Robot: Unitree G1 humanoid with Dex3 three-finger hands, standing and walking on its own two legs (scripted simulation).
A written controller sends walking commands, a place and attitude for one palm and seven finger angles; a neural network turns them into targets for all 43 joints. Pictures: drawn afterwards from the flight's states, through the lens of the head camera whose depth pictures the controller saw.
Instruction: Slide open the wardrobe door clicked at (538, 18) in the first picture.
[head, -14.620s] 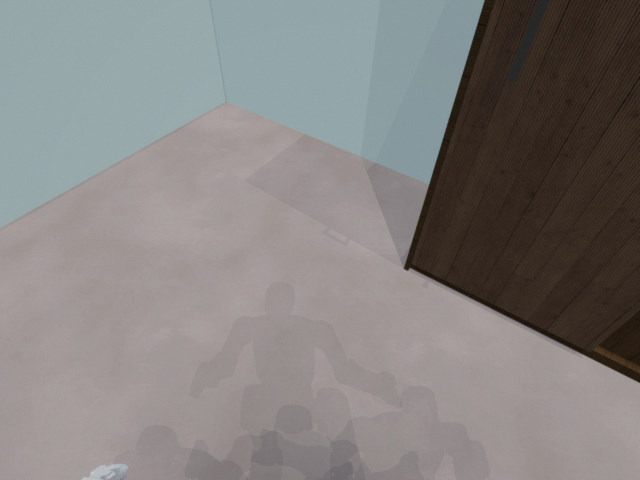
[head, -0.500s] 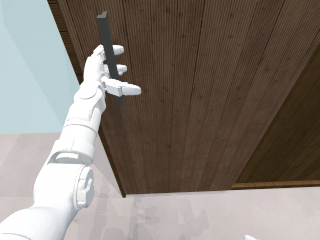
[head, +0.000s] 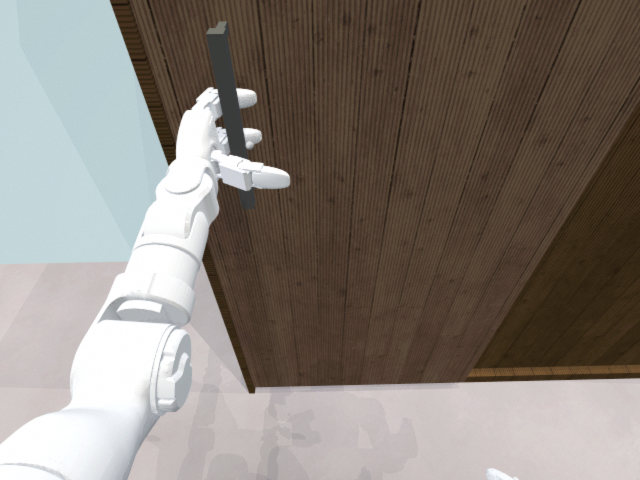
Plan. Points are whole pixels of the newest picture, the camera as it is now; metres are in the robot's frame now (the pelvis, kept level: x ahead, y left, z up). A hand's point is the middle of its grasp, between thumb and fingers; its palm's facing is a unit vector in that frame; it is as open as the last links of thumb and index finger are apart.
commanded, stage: grip the handle and tug to test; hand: left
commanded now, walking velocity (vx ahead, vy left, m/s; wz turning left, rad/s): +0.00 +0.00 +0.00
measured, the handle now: (237, 126) +0.52 +0.13 +0.20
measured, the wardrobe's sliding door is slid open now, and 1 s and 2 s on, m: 0.00 0.00 0.00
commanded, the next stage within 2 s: tug the door sideways, standing still in 1.42 s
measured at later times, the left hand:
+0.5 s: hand (248, 144) +0.46 +0.11 +0.21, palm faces +0.05 -1.00 -0.01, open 8.7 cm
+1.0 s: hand (249, 143) +0.46 +0.11 +0.21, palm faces +0.05 -1.00 +0.00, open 5.6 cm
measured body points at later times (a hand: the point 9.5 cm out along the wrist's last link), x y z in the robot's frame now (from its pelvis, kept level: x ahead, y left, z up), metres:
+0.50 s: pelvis +0.00 +0.00 +0.00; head +0.00 -0.01 +0.45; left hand +0.45 +0.16 +0.21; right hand +0.10 -0.24 -0.12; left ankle +0.00 +0.12 -0.74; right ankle -0.02 -0.10 -0.74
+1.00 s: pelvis +0.01 +0.00 +0.00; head +0.01 -0.01 +0.45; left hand +0.45 +0.16 +0.21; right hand +0.11 -0.25 -0.12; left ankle +0.00 +0.12 -0.74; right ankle -0.02 -0.10 -0.74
